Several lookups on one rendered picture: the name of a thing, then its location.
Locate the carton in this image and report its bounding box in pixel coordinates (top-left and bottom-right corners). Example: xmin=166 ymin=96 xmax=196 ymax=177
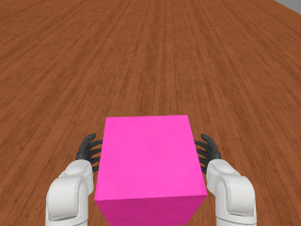
xmin=94 ymin=115 xmax=208 ymax=226

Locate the right robot forearm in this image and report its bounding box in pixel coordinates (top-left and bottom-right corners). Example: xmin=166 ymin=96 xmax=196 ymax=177
xmin=206 ymin=159 xmax=257 ymax=226

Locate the left robot hand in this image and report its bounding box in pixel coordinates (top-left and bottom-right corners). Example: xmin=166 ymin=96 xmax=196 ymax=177
xmin=75 ymin=133 xmax=103 ymax=172

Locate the left robot forearm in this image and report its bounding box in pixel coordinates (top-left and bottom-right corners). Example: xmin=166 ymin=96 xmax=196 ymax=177
xmin=45 ymin=159 xmax=94 ymax=226

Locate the right robot hand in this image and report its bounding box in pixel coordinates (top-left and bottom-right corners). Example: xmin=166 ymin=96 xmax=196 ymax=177
xmin=194 ymin=134 xmax=222 ymax=175

